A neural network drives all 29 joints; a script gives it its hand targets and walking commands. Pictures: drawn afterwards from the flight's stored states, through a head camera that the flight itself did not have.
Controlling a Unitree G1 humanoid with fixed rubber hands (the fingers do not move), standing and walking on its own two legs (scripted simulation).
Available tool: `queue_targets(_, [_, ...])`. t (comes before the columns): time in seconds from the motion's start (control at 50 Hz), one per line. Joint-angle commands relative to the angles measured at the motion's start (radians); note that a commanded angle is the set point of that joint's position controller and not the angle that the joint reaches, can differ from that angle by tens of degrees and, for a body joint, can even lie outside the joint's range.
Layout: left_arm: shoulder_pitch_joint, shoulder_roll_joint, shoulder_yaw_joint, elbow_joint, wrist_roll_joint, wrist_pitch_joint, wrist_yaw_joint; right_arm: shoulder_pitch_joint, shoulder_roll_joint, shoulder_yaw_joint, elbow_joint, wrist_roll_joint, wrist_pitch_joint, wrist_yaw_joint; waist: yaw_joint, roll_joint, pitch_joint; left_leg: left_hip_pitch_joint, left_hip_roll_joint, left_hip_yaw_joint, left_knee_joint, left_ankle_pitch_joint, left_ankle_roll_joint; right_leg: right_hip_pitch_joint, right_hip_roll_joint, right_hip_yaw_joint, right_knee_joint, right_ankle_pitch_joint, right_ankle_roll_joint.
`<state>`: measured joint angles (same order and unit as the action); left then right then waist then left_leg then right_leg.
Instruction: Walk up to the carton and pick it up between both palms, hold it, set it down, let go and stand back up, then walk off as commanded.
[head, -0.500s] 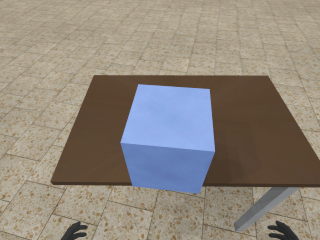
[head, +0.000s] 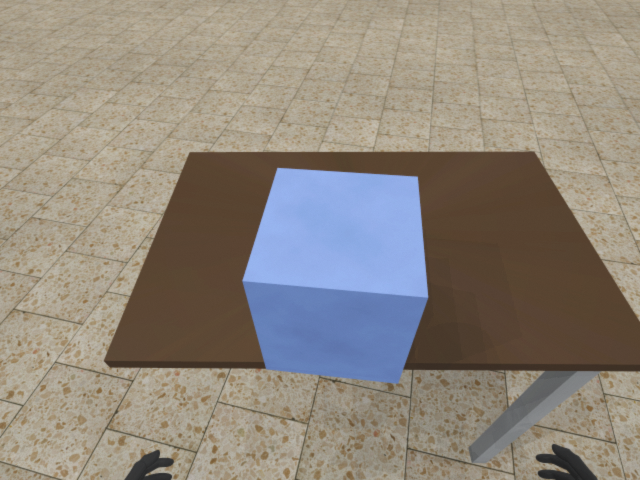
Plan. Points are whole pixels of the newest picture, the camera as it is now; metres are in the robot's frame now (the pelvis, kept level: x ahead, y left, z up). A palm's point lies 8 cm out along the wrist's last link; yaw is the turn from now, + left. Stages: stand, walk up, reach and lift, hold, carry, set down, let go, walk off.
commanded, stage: stand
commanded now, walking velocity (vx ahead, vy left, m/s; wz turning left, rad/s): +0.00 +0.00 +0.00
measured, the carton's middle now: (338, 277) +0.38 +0.02 +0.05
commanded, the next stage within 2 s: walk off in 0.20 s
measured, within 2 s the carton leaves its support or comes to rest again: neither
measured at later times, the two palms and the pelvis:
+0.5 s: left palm out of the picture +0.07 +0.27 -0.09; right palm out of the picture +0.10 -0.30 -0.09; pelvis -0.03 +0.00 +0.00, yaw +0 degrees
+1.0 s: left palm out of the picture -0.06 +0.24 -0.08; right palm out of the picture -0.08 -0.38 -0.15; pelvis -0.15 -0.05 -0.03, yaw +0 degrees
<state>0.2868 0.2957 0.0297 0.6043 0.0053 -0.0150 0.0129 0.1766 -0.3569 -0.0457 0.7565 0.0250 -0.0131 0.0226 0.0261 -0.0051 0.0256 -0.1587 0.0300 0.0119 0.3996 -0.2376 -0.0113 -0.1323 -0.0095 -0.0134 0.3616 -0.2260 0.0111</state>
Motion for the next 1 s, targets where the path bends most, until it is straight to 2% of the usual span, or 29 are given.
queue_targets(0.0, [-0.04, 0.247, 0.063, 0.035, 0.031, -0.034, -0.009, -0.026, -0.186, -0.042, -0.018, -0.052, -0.024, -0.015, -0.027, 0.061, -0.157, 0.087, 0.089, -0.059, 0.01, 0.327, 0.053, 0.028, -0.103, 0.052, 0.031, 0.288, -0.047])
queue_targets(0.36, [-0.049, 0.246, 0.057, 0.085, 0.028, -0.036, -0.01, -0.034, -0.186, -0.038, 0.023, -0.051, -0.028, -0.017, -0.029, 0.063, -0.122, 0.056, 0.091, -0.074, -0.025, 0.225, 0.053, 0.014, -0.105, 0.063, 0.006, 0.211, -0.047])
queue_targets(0.38, [-0.045, 0.286, 0.076, 0.109, 0.016, -0.008, -0.012, 0.012, -0.257, -0.063, -0.023, -0.059, -0.004, -0.025, -0.036, 0.073, 0.021, -0.037, 0.084, -0.086, 0.078, 0.513, 0.098, -0.101, -0.094, 0.07, 0.144, 0.398, -0.051])
queue_targets(0.42, [-0.019, 0.265, 0.081, 0.086, 0.014, 0.006, -0.007, 0.068, -0.265, -0.072, -0.027, -0.053, 0.003, -0.028, -0.057, 0.133, -0.031, 0.015, 0.132, -0.109, 0.081, 0.682, 0.164, -0.135, -0.043, 0.045, 0.284, 0.329, -0.046])
queue_targets(0.44, [-0.011, 0.255, 0.084, 0.078, 0.014, 0.011, -0.006, 0.079, -0.274, -0.077, -0.033, -0.054, 0.007, -0.031, -0.061, 0.155, -0.041, 0.029, 0.166, -0.143, 0.074, 0.728, 0.203, -0.167, -0.015, 0.038, 0.348, 0.228, -0.039])
queue_targets(0.46, [-0.01, 0.244, 0.087, 0.075, 0.017, 0.019, -0.007, 0.072, -0.282, -0.079, -0.039, -0.057, 0.011, -0.035, -0.061, 0.204, -0.031, 0.014, 0.218, -0.2, 0.051, 0.752, 0.253, -0.21, 0.022, 0.03, 0.454, -0.023, -0.034])
queue_targets(0.48, [-0.004, 0.237, 0.09, 0.073, 0.02, 0.029, -0.009, 0.053, -0.295, -0.079, -0.045, -0.061, 0.014, -0.041, -0.055, 0.261, -0.009, -0.037, 0.285, -0.262, 0.018, 0.746, 0.303, -0.235, 0.034, 0.045, 0.546, -0.296, -0.035])
queue_targets(0.5, [0.005, 0.238, 0.09, 0.077, 0.017, 0.035, -0.011, 0.037, -0.307, -0.079, -0.058, -0.063, 0.017, -0.048, -0.051, 0.267, 0.015, -0.095, 0.312, -0.275, 0.014, 0.734, 0.319, -0.229, 0.017, 0.083, 0.59, -0.334, -0.041])
queue_targets(0.52, [0.015, 0.238, 0.091, 0.076, 0.01, 0.037, -0.012, 0.008, -0.305, -0.078, -0.071, -0.067, 0.019, -0.054, -0.042, 0.261, 0.041, -0.112, 0.313, -0.274, 0.025, 0.735, 0.306, -0.24, -0.003, 0.096, 0.557, -0.318, -0.048])
queue_targets(0.54, [0.03, 0.238, 0.092, 0.075, 0.004, 0.038, -0.014, -0.021, -0.303, -0.078, -0.079, -0.07, 0.021, -0.056, -0.029, 0.249, 0.054, -0.119, 0.298, -0.262, 0.04, 0.706, 0.278, -0.235, -0.025, 0.093, 0.481, -0.277, -0.053])
queue_targets(0.58, [0.087, 0.248, 0.103, 0.086, 0.012, 0.033, -0.02, -0.067, -0.301, -0.076, -0.093, -0.064, 0.028, -0.05, 0.018, 0.178, 0.033, -0.156, 0.229, -0.211, 0.096, 0.533, 0.199, -0.114, -0.023, 0.048, 0.24, -0.1, -0.056])
queue_targets(0.6, [0.12, 0.264, 0.11, 0.096, 0.021, 0.026, -0.02, -0.087, -0.28, -0.071, -0.103, -0.059, 0.035, -0.044, 0.046, 0.109, 0.025, -0.182, 0.166, -0.166, 0.174, 0.401, 0.15, -0.047, -0.03, 0.046, 0.09, 0.019, -0.053])
queue_targets(0.62, [0.12, 0.313, 0.119, 0.098, 0.031, 0.018, -0.016, -0.046, -0.239, -0.065, -0.1, -0.053, 0.044, -0.036, 0.039, -0.032, 0.014, -0.217, 0.049, -0.091, 0.305, 0.187, 0.104, -0.02, -0.09, 0.119, 0.008, 0.152, -0.065])
queue_targets(0.64, [0.101, 0.382, 0.129, 0.089, 0.04, 0.012, -0.011, -0.005, -0.191, -0.057, -0.1, -0.048, 0.057, -0.033, 0.023, -0.221, 0.019, -0.319, -0.119, -0.043, 0.484, -0.31, 0.07, -0.038, -0.272, 0.346, -0.049, 0.315, -0.124])
queue_targets(0.66, [0.03, 0.416, 0.131, 0.058, 0.048, 0.013, -0.005, 0.009, -0.212, -0.068, -0.086, -0.046, 0.073, -0.041, 0.007, -0.172, 0.021, -0.26, -0.164, -0.156, 0.698, -0.409, 0.071, -0.209, -0.361, 0.442, -0.068, 0.235, -0.199])
queue_targets(0.68, [-0.032, 0.41, 0.126, 0.035, 0.052, 0.015, 0.005, 0.027, -0.228, -0.068, -0.078, -0.041, 0.078, -0.043, -0.013, -0.133, 0.079, -0.273, -0.184, -0.237, 0.813, -0.382, 0.072, -0.284, -0.374, 0.452, -0.085, 0.151, -0.225])
queue_targets(0.7, [-0.087, 0.38, 0.119, 0.021, 0.047, 0.016, 0.012, 0.063, -0.238, -0.072, -0.064, -0.038, 0.081, -0.043, -0.042, -0.117, 0.136, -0.297, -0.178, -0.263, 0.858, -0.325, 0.064, -0.297, -0.33, 0.376, -0.081, 0.093, -0.214])
queue_targets(0.72, [-0.124, 0.352, 0.116, 0.017, 0.044, 0.017, 0.015, 0.091, -0.251, -0.08, -0.051, -0.037, 0.081, -0.042, -0.058, -0.118, 0.153, -0.319, -0.174, -0.26, 0.869, -0.269, 0.053, -0.27, -0.28, 0.313, -0.068, 0.028, -0.196])
queue_targets(0.74, [-0.131, 0.332, 0.117, 0.015, 0.045, 0.018, 0.015, 0.113, -0.263, -0.088, -0.045, -0.042, 0.083, -0.037, -0.051, -0.134, 0.146, -0.339, -0.172, -0.235, 0.883, -0.23, 0.041, -0.243, -0.256, 0.289, -0.06, -0.029, -0.19])
queue_targets(0.78, [-0.105, 0.323, 0.122, 0.007, 0.045, 0.017, 0.017, 0.111, -0.275, -0.09, -0.045, -0.05, 0.086, -0.031, -0.024, -0.134, 0.134, -0.358, -0.171, -0.218, 0.912, -0.21, 0.022, -0.21, -0.263, 0.321, -0.057, -0.086, -0.209])
queue_targets(0.82, [-0.083, 0.328, 0.128, 0.009, 0.04, 0.011, 0.02, 0.113, -0.274, -0.087, -0.05, -0.052, 0.085, -0.027, -0.013, -0.115, 0.124, -0.377, -0.17, -0.221, 0.9, -0.207, 0.009, -0.16, -0.265, 0.343, -0.053, -0.13, -0.206])
queue_targets(0.88, [-0.062, 0.333, 0.131, 0.016, 0.034, 0.012, 0.022, 0.132, -0.269, -0.084, -0.046, -0.049, 0.081, -0.026, -0.001, -0.127, 0.072, -0.385, -0.157, -0.201, 0.831, -0.227, 0.002, -0.086, -0.261, 0.349, -0.039, -0.154, -0.206])
queue_targets(0.98, [-0.087, 0.34, 0.135, 0.018, 0.031, 0.028, 0.022, 0.191, -0.265, -0.081, -0.026, -0.045, 0.079, -0.021, -0.008, -0.167, 0.037, -0.302, -0.121, -0.133, 0.692, -0.279, 0.013, -0.135, -0.262, 0.324, -0.051, -0.228, -0.213])
